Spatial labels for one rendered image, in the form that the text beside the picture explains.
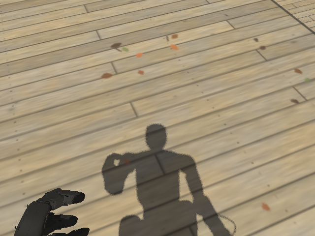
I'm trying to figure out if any left robot hand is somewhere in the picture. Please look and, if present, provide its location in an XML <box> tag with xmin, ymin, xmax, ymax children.
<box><xmin>14</xmin><ymin>188</ymin><xmax>90</xmax><ymax>236</ymax></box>

